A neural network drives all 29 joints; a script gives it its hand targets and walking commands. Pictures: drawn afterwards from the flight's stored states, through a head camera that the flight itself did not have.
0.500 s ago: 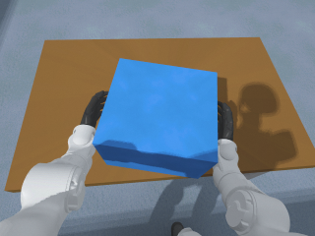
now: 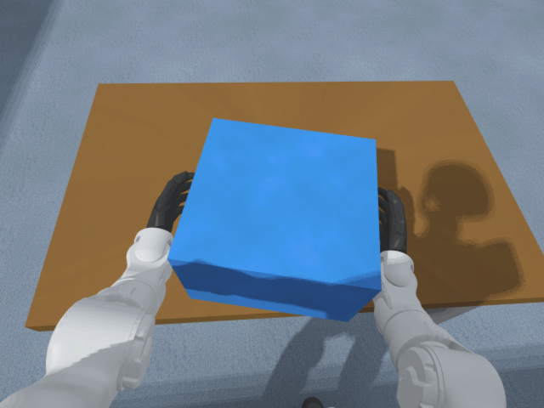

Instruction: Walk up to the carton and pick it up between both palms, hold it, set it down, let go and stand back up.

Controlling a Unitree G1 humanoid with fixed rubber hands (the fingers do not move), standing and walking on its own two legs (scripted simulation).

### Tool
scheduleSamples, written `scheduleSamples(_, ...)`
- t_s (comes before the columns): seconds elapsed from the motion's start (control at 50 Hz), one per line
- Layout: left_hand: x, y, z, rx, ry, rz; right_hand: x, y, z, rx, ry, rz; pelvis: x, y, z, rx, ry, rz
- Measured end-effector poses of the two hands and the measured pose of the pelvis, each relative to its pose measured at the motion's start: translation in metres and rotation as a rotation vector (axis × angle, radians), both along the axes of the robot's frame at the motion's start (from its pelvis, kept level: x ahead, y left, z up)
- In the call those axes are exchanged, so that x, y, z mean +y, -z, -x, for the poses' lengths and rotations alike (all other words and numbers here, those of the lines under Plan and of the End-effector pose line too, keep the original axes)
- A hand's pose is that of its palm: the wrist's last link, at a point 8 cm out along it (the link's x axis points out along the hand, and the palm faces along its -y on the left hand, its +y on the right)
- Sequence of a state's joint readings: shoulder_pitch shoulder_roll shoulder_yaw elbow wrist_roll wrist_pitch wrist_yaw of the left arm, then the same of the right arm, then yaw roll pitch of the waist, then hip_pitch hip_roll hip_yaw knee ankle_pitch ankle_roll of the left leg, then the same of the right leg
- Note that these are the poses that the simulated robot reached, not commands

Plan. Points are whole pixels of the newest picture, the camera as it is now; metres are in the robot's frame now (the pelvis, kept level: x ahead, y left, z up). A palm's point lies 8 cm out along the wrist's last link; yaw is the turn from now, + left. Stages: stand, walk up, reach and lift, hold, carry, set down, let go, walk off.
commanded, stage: reach and lift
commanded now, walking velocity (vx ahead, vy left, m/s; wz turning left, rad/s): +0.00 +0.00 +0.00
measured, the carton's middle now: (280, 220) +0.41 -0.06 -0.02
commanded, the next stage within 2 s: none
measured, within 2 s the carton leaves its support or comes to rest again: leaves its support in 0.06 s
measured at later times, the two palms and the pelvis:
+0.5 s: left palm (148, 183) +0.43 +0.11 +0.10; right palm (422, 203) +0.36 -0.23 +0.09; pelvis +0.01 +0.01 +0.02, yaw +0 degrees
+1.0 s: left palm (135, 190) +0.40 +0.12 +0.12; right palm (433, 190) +0.36 -0.23 +0.12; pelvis +0.00 -0.01 +0.03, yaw +1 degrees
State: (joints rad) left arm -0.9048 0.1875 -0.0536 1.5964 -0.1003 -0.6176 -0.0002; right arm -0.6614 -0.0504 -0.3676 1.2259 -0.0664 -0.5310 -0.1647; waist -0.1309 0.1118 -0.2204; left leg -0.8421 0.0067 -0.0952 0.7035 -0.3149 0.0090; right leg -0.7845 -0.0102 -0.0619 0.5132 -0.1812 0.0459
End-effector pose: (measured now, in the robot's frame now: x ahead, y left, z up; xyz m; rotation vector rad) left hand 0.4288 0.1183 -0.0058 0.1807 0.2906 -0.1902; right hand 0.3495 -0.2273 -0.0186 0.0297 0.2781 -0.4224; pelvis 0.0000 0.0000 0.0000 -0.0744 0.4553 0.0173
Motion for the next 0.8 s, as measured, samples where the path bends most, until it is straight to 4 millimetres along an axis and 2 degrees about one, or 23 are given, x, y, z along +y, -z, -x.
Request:
scheduleSamples(0.1, 0.002, -0.009, 0.002, -0.01, -0.004, -0.012, 0.002, -0.008, 0.001, -0.004, -0.004, -0.01, 0.004, 0.002, 0.001, -0.014, -0.004, 0.002)
scheduleSamples(0.18, 0.002, -0.024, 0.002, -0.035, -0.006, -0.009, 0.002, -0.021, 0.0, -0.023, -0.006, -0.014, 0.009, 0.002, 0.001, -0.038, -0.006, 0.003)
scheduleSamples(0.4, -0.002, -0.085, 0.0, -0.102, -0.015, 0.023, -0.003, -0.085, -0.005, -0.099, 0.001, -0.037, 0.015, -0.012, -0.003, -0.173, 0.001, -0.015)
scheduleSamples(0.48, -0.004, -0.1, 0.001, -0.108, -0.022, 0.034, -0.005, -0.105, -0.006, -0.109, -0.002, -0.042, 0.015, -0.018, -0.005, -0.222, 0.013, -0.024)
scheduleSamples(0.58, -0.004, -0.105, 0.008, -0.095, -0.042, 0.053, -0.007, -0.113, -0.005, -0.098, -0.016, -0.042, 0.011, -0.023, -0.006, -0.278, 0.024, -0.032)
scheduleSamples(0.8, -0.002, -0.098, 0.029, -0.053, -0.091, 0.071, -0.007, -0.108, 0.002, -0.063, -0.05, -0.073, -0.002, -0.028, -0.004, -0.309, 0.011, -0.049)
